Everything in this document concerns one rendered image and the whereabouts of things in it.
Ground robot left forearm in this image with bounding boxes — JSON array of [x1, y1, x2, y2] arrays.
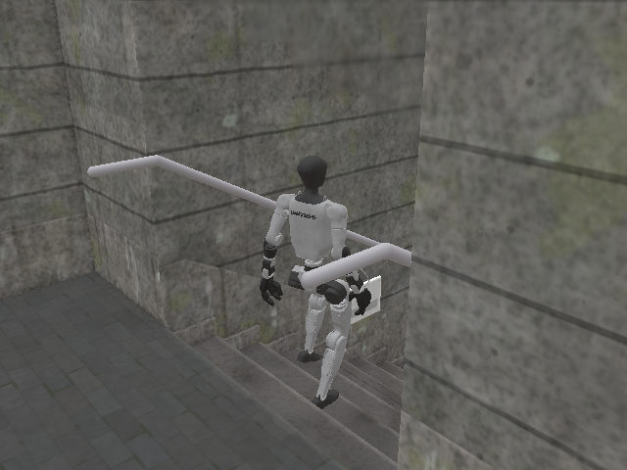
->
[[262, 233, 277, 279]]

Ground left robot thigh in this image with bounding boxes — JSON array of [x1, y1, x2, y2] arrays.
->
[[288, 265, 328, 310]]

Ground left robot upper arm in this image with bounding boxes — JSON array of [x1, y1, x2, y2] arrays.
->
[[265, 194, 296, 246]]

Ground robot right forearm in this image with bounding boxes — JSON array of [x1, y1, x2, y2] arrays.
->
[[342, 247, 364, 294]]

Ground right robot upper arm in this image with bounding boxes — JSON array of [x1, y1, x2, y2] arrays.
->
[[326, 202, 348, 260]]

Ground left robot hand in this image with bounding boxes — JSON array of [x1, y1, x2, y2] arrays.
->
[[260, 276, 283, 306]]

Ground humanoid robot torso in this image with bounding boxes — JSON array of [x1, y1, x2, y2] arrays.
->
[[289, 191, 333, 295]]

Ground right robot hand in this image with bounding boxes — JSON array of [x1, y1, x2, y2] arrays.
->
[[349, 288, 371, 315]]

